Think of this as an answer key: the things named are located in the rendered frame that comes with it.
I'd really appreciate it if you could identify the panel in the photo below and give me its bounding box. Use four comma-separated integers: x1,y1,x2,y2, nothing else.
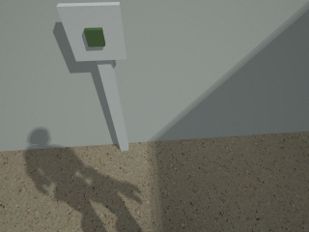
56,2,129,152

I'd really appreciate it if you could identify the button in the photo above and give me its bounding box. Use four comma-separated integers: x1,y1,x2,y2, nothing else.
84,27,105,47

